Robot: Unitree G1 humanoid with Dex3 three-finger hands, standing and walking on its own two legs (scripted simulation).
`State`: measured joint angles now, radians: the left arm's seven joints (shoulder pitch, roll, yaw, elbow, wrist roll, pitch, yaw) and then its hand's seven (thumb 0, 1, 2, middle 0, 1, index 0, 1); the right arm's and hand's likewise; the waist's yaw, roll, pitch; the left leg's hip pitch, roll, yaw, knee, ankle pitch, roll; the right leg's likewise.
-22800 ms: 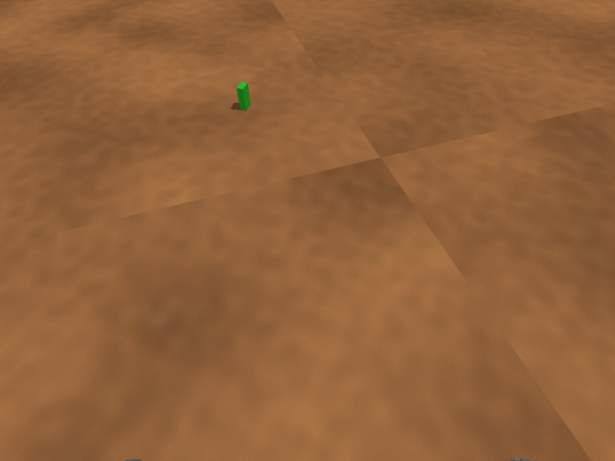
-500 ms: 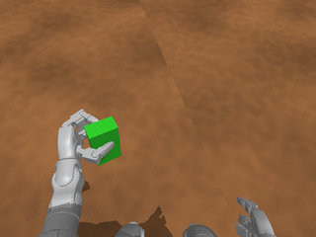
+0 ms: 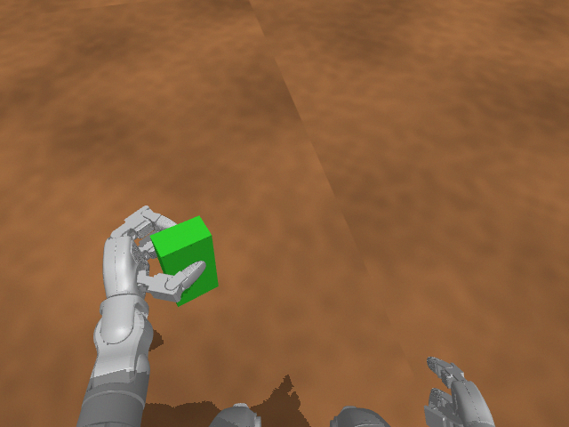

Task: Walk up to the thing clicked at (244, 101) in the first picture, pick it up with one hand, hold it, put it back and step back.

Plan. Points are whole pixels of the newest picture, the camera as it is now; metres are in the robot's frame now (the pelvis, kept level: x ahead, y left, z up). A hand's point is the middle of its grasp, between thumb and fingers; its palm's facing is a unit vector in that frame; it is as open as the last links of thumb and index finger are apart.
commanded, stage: crouch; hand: left
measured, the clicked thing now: (188, 263) +0.33 +0.15 +0.02
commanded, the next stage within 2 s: lower in 1.78 s
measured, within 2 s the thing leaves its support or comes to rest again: neither
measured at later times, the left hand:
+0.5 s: hand (192, 302) +0.34 +0.19 -0.17, palm faces +0.23 -0.97 -0.02, open 8.5 cm
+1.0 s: hand (202, 336) +0.34 +0.22 -0.39, palm faces +0.26 -0.97 -0.04, open 8.5 cm
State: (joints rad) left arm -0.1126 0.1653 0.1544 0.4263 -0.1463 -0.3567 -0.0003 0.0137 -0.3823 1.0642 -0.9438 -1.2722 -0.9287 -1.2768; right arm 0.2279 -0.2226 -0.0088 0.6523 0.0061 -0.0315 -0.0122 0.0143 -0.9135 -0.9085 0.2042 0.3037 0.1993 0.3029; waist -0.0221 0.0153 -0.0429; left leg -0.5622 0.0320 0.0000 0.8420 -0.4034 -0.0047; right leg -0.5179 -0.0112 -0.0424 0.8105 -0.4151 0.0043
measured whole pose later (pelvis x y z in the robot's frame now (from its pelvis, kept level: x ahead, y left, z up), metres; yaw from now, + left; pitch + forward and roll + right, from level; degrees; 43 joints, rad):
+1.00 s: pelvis -0.09 +0.00 -0.34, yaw -4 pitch +32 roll -5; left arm -0.56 0.35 0.46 1.05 -0.08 -0.84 -0.06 0.01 -0.37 1.05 -0.95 -1.26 -0.93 -1.26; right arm 0.06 -0.26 0.02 0.73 -0.12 -0.01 0.10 0.01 -0.93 -0.91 0.20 0.30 0.20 0.30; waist -0.09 -0.04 -0.13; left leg -2.09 0.05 -0.09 2.19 -0.67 -0.01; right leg -2.02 -0.01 -0.08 2.15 -0.69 -0.02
